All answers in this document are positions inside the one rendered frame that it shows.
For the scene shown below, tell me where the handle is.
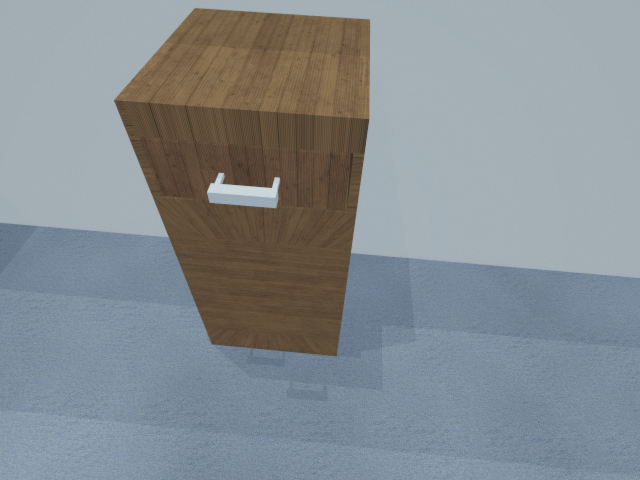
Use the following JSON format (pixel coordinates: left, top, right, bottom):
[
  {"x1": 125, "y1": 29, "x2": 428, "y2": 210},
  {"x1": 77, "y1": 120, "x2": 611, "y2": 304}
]
[{"x1": 207, "y1": 173, "x2": 280, "y2": 208}]

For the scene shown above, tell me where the cabinet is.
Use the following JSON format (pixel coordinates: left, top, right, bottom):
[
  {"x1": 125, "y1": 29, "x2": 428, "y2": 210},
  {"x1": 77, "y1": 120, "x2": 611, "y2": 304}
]
[{"x1": 114, "y1": 8, "x2": 370, "y2": 356}]

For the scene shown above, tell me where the drawer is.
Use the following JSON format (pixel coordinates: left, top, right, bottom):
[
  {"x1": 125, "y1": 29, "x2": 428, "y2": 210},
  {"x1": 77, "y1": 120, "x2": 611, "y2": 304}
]
[{"x1": 143, "y1": 137, "x2": 350, "y2": 211}]

